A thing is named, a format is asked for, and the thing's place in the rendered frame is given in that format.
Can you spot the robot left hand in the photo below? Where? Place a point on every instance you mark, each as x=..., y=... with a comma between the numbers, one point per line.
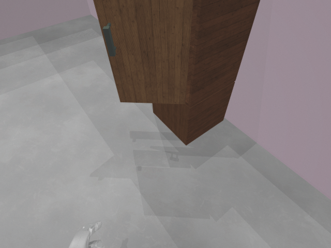
x=82, y=237

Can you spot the handle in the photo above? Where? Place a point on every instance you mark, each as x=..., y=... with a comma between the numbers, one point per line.
x=109, y=40

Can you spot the cupboard door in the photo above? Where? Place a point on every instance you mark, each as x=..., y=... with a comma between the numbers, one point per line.
x=152, y=40

